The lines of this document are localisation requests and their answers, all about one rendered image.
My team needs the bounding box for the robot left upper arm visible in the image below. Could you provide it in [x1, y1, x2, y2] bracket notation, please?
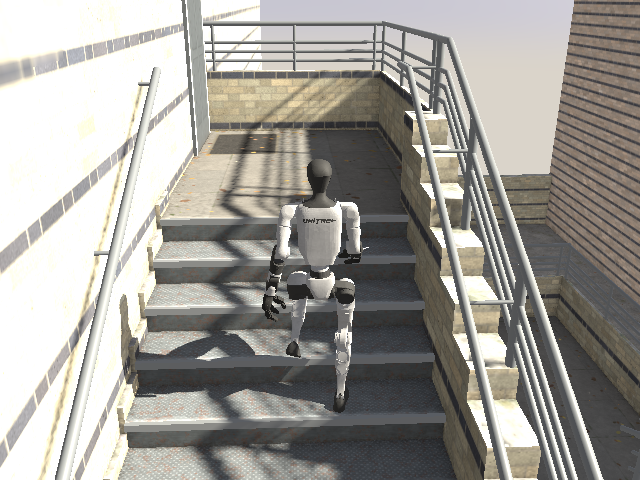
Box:
[275, 202, 299, 260]

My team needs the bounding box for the robot left hand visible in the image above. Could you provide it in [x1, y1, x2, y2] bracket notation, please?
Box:
[262, 294, 286, 322]

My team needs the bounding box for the robot right upper arm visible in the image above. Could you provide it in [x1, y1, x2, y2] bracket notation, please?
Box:
[340, 202, 361, 254]

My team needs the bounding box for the robot right thigh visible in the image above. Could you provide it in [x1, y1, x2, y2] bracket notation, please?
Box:
[334, 278, 355, 349]

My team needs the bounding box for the robot left thigh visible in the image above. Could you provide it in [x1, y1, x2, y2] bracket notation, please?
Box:
[287, 271, 308, 300]

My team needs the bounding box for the left robot forearm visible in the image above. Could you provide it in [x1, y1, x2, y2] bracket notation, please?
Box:
[264, 245, 285, 296]

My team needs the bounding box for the right robot forearm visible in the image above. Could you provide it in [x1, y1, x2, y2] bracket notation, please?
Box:
[350, 241, 363, 259]

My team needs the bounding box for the robot right hand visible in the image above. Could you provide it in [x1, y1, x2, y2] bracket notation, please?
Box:
[338, 249, 361, 264]

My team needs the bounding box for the robot thigh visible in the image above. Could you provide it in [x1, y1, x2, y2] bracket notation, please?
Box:
[334, 278, 355, 349]
[287, 271, 308, 300]

